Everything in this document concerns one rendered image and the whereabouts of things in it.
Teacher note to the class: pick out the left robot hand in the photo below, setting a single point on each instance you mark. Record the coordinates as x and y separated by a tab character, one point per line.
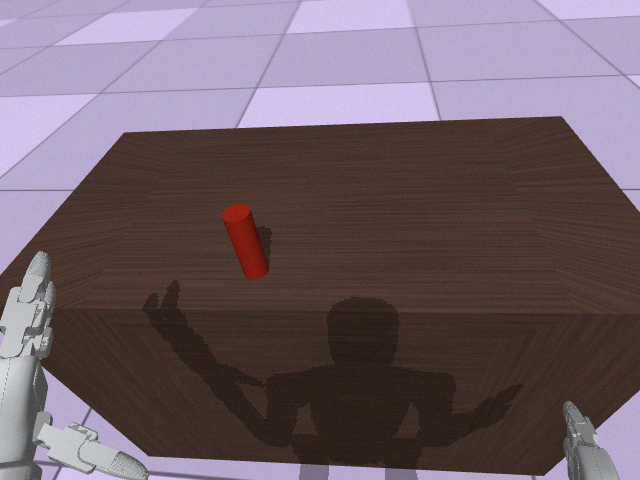
23	387

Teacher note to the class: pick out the left robot arm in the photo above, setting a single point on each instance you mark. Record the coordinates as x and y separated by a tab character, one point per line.
20	470

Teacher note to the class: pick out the right robot hand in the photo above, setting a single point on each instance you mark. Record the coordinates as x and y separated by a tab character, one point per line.
586	461

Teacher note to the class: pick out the can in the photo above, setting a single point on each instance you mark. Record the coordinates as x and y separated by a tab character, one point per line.
242	231

